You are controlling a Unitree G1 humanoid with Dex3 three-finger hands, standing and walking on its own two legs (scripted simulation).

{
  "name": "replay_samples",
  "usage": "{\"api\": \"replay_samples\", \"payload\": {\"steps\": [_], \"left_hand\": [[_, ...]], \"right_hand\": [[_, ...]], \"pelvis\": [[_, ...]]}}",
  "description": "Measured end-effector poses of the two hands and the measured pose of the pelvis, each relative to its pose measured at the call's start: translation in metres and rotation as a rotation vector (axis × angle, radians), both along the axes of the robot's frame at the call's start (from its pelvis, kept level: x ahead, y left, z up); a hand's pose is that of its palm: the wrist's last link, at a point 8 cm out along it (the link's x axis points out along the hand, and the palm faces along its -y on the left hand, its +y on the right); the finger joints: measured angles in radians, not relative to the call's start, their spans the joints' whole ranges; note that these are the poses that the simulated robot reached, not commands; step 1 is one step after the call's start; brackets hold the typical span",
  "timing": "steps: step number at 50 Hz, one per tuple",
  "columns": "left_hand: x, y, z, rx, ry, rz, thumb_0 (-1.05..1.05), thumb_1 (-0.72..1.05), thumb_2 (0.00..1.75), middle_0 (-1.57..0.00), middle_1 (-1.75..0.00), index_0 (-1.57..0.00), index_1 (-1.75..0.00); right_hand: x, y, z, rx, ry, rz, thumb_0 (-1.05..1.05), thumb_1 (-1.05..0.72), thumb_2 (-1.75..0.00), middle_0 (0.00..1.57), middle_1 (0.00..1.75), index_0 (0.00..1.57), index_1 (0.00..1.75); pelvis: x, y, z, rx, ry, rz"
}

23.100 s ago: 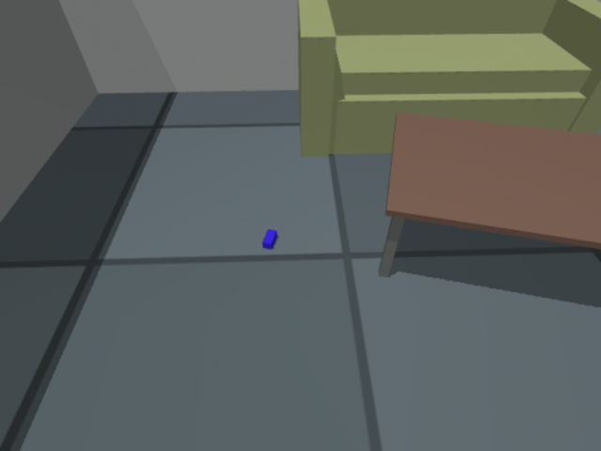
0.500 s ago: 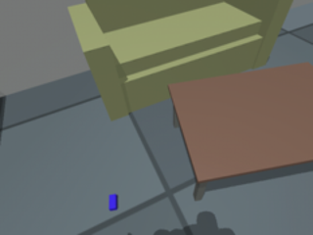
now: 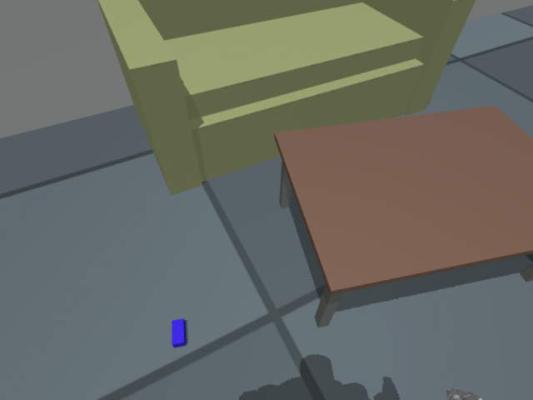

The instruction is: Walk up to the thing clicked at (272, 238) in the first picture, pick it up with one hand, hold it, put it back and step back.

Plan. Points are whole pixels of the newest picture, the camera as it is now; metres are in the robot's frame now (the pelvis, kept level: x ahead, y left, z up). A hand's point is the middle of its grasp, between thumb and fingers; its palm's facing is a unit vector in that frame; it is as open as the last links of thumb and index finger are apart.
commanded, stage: walk up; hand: left
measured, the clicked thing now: (178, 333) +0.47 +0.32 -0.74
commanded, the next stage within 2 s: none
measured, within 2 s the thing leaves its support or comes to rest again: neither
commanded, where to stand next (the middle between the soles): +0.02 +0.00 m, yaw +1 degrees
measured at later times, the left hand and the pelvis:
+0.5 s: hand out of the picture +0.12 +0.25 -0.13, palm faces -0.04 -0.94 -0.34, open 7.4 cm; pelvis +0.02 +0.00 +0.02, yaw -1 degrees
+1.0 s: hand out of the picture -0.01 +0.22 -0.12, palm faces -0.03 -0.90 -0.44, open 7.4 cm; pelvis -0.08 -0.04 +0.01, yaw -1 degrees
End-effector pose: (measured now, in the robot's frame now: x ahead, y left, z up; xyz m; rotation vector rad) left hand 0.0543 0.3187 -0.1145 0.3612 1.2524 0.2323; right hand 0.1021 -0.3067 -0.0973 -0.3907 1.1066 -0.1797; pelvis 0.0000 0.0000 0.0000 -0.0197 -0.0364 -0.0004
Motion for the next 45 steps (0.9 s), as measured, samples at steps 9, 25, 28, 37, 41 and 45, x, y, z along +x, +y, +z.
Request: {"api": "replay_samples", "payload": {"steps": [9,25,28,37,41,45], "left_hand": [[-0.017,-0.017,0.013,-0.035,0.011,0.006,0.01,0.9,0.89,-0.21,-0.3,-0.2,-0.3],[0.055,-0.029,0.022,-0.059,-0.103,-0.052,0.01,0.9,0.89,-0.2,-0.3,-0.2,-0.3],[0.063,-0.029,0.023,-0.06,-0.106,-0.058,0.01,0.9,0.89,-0.2,-0.3,-0.2,-0.3],[0.054,-0.028,0.02,-0.012,-0.092,-0.066,0.01,0.9,0.89,-0.2,-0.3,-0.2,-0.3],[0.023,-0.038,0.019,0.013,-0.081,-0.057,0.01,0.9,0.89,-0.2,-0.3,-0.2,-0.3],[-0.025,-0.05,0.017,0.043,-0.028,-0.055,0.01,0.9,0.89,-0.2,-0.3,-0.2,-0.3]], "right_hand": [[-0.019,0.003,-0.005,0.057,0.031,-0.035,0.01,-0.9,-0.89,0.2,0.3,0.21,0.3],[-0.012,0.0,0.008,0.048,0.023,-0.085,0.01,-0.9,-0.89,0.2,0.3,0.21,0.3],[-0.011,-0.003,0.01,0.041,0.023,-0.098,0.01,-0.9,-0.89,0.2,0.3,0.21,0.3],[-0.028,-0.024,0.002,0.014,0.03,-0.115,0.01,-0.9,-0.89,0.2,0.3,0.21,0.3],[-0.039,-0.041,-0.012,0.015,0.024,-0.093,0.01,-0.9,-0.89,0.2,0.3,0.21,0.3],[-0.052,-0.052,-0.026,0.039,0.029,-0.095,0.01,-0.9,-0.89,0.2,0.3,0.21,0.3]], "pelvis": [[0.005,-0.002,0.011,0.017,-0.021,0.0],[0.016,-0.005,0.022,0.018,-0.016,-0.018],[0.017,-0.005,0.022,0.019,-0.011,-0.023],[-0.024,-0.016,0.013,0.028,-0.002,-0.034],[-0.044,-0.031,0.003,0.031,-0.002,-0.042],[-0.063,-0.042,-0.003,0.037,-0.015,-0.046]]}}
